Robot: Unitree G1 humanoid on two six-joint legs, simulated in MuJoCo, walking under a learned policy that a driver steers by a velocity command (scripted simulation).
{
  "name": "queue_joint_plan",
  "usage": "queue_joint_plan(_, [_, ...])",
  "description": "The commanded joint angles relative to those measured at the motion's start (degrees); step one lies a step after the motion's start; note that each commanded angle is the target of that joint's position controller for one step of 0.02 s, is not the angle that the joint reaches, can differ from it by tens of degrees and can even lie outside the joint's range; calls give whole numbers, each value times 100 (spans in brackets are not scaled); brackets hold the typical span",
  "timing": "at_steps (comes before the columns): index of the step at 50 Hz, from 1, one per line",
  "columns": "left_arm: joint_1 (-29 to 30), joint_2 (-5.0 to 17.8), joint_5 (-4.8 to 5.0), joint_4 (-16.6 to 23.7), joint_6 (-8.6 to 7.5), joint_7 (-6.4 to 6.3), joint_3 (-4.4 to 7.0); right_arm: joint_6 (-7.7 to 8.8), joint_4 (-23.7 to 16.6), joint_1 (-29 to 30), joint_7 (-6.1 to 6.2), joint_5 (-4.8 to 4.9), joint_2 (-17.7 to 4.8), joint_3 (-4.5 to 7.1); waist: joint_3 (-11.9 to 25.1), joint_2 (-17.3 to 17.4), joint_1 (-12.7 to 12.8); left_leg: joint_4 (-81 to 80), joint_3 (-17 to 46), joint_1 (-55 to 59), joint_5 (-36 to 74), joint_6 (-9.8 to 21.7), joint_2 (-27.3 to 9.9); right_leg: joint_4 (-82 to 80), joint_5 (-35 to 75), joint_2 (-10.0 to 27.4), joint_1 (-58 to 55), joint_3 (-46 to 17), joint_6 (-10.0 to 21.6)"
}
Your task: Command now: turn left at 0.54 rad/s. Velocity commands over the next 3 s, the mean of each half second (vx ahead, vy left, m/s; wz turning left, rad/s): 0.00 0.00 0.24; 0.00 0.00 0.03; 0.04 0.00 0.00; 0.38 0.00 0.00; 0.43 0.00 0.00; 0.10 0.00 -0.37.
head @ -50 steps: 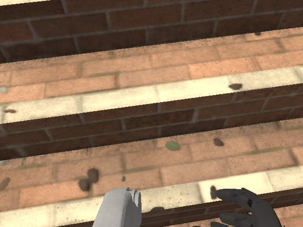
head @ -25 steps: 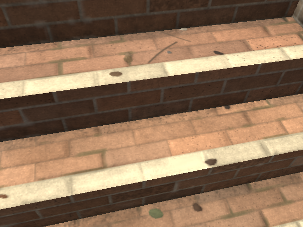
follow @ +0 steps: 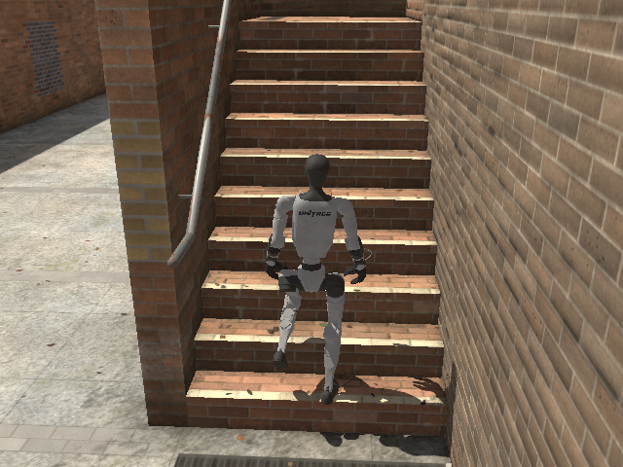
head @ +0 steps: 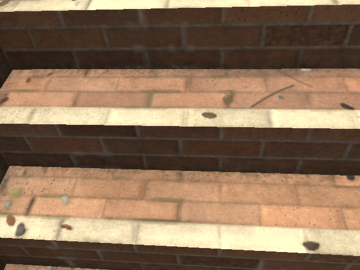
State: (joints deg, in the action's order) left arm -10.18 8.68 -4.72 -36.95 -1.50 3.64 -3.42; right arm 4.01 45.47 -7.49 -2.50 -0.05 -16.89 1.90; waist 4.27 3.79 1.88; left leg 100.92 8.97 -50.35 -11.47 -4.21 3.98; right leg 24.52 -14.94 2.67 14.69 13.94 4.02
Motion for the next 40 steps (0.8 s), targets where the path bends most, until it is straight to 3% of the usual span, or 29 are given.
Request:
queue_joint_plan(1, [270, 1141, -24, 399, -70, -34, 372, 83, -450, 420, 66, -38, -439, 70, 257, -772, 9, -843, -116, -511, -218, 2, -281, -717, 3131, 1787, -1486, -867, 1529])
queue_joint_plan(3, [331, 1064, 11, 284, -57, -35, 361, -1, -533, 541, 52, -108, -208, -61, 218, -694, -84, -2436, -462, -83, -480, -15, -611, -728, 2576, 1666, -1502, -697, 1360])
queue_joint_plan(4, [401, 1038, 128, 221, -61, -84, 397, -30, -561, 563, 34, -169, -75, -139, 151, -762, -117, -3505, -740, 328, -930, -63, -688, -691, 1739, 1513, -1309, -637, 1221])
queue_joint_plan(5, [544, 1019, 245, 232, -105, -127, 424, -98, -531, 516, -67, -210, 16, -173, 58, -920, -54, -4381, -1209, 1060, -1453, -94, -618, -689, 818, 1278, -797, -425, 1072])
queue_joint_plan(6, [639, 1068, 196, 157, -219, -192, 472, -158, -464, 285, -142, -153, 206, -226, -161, -1118, -147, -5018, -965, 1546, -1259, -33, -813, -626, 486, 1382, -536, -604, 826])
queue_joint_plan(7, [969, 1212, 156, 147, -261, -193, 503, -206, -434, -365, -129, -150, 104, -210, 5, -1188, -505, -5269, -935, 2267, -314, 133, -731, -405, 916, 1674, -140, -855, 872])
queue_joint_plan(8, [1355, 1058, 136, 146, -335, -136, 466, -188, -357, -778, -116, -91, -12, -152, 35, -964, -804, -6094, -884, 2868, 498, 241, -731, -91, 1071, 1786, 128, -878, 716])
queue_joint_plan(9, [1442, 836, 325, 24, -387, -87, 403, -108, -370, -777, -142, -61, -67, -90, 154, -838, -874, -7258, -1209, 3280, 719, 410, -516, 381, 841, 1461, 154, -640, 382])
queue_joint_plan(10, [720, 738, 320, -279, -390, -36, 398, -50, -366, -677, -95, -135, -221, -10, 412, -730, -517, -7536, -1325, 3789, 1235, 691, -277, 799, 1111, 1210, 95, -419, 189])
queue_joint_plan(11, [-308, 602, 291, -341, -388, -126, 482, 41, -582, -541, 86, -248, -923, 200, 887, 160, 18, -7103, -260, 4475, 4938, 1683, -938, 1739, 501, 639, 389, -95, -287])
queue_joint_plan(12, [-592, 426, 365, -74, -459, -236, 395, 53, -687, -403, 73, -106, -1151, 247, 1496, 625, 46, -7044, 806, 5435, 5496, 2529, -1732, 2015, -847, 158, 1072, -277, -814])
queue_joint_plan(13, [-32, 558, 507, 72, -449, -193, 416, 28, -718, -17, -11, 1, -591, 105, 1093, 223, 26, -7032, 623, 4621, 3828, 2084, -1572, 1732, -862, 269, 886, -552, -925])
queue_joint_plan(14, [379, 636, 515, 220, -422, -248, 466, 53, -727, 304, -73, 31, -295, 13, 620, -19, 72, -6985, 341, 3763, 2709, 1713, -1326, 1590, -371, 304, 590, -467, -801])
queue_joint_plan(15, [500, 860, 445, 207, -355, -294, 579, 88, -851, 316, -115, 80, -213, -18, 464, 54, 54, -7068, 243, 3475, 2385, 1536, -1212, 1544, -106, 330, 515, -429, -580])
queue_joint_plan(17, [320, 729, 401, 151, -292, -234, 561, 93, -736, 13, -213, 148, -208, -70, 496, -97, 22, -7128, 214, 3421, 2071, 1235, -1078, 1335, 210, 445, 204, -637, -451])
queue_joint_plan(20, [146, 742, 378, -47, -230, -130, 582, 106, -646, -167, -298, 110, -147, -91, 369, -265, -41, -7006, -298, 3370, 1804, 1072, -763, 957, 494, 482, -13, -690, -442])
queue_joint_plan(22, [-9, 727, 348, -234, -166, -66, 583, 84, -595, -230, -337, 136, -74, -120, 308, -316, -47, -6975, -426, 3432, 1858, 1008, -696, 860, 570, 506, -68, -685, -465])
queue_joint_plan(28, [-121, 646, 345, -529, -176, -14, 539, 27, -523, -212, -332, 68, -51, -104, 141, -395, -96, -7064, -522, 3553, 1551, 998, -660, 680, 337, 530, 63, -667, -480])
queue_joint_plan(40, [-610, 654, 333, -1051, -174, 28, 507, -39, -132, -354, -264, 50, -50, -64, -92, -512, -80, -7319, -727, 3424, 1078, 1000, -548, 446, 409, 534, -105, -655, -408])
